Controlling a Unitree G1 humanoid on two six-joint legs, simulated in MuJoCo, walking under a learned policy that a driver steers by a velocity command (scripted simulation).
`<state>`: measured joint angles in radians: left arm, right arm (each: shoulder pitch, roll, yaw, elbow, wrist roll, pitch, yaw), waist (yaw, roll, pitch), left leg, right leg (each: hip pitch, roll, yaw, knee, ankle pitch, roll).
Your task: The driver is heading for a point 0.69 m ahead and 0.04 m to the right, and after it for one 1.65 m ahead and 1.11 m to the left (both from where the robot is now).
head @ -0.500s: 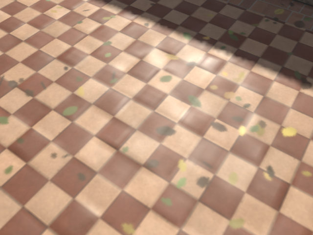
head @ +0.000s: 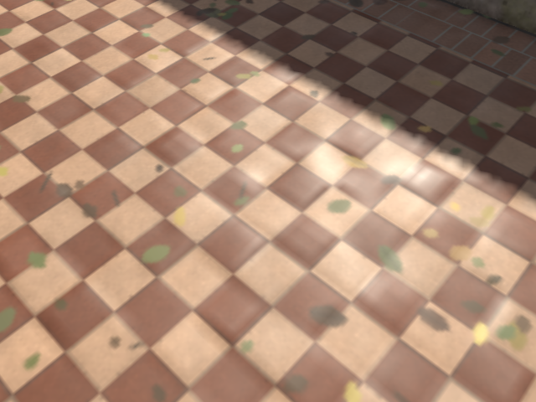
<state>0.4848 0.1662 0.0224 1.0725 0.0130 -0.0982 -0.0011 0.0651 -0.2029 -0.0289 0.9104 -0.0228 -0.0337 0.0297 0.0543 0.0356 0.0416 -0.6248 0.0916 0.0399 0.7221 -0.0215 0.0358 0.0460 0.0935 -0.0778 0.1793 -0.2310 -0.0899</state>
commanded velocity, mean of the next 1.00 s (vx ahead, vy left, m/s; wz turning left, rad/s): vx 0.50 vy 0.00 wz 0.03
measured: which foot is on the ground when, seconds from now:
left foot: up 0.00-0.14, down 0.16-0.74, up 0.76-1.00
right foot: down 0.00-0.18, up 0.20-0.70, down 0.72-1.00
